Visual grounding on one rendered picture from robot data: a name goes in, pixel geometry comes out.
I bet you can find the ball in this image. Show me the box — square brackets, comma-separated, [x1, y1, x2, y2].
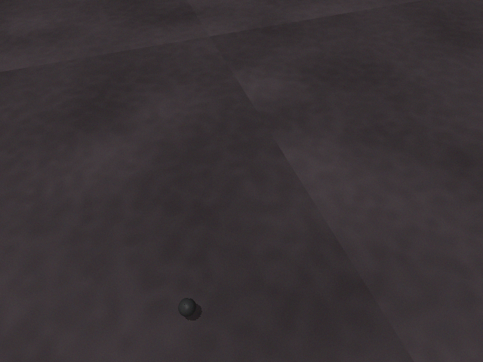
[178, 298, 196, 317]

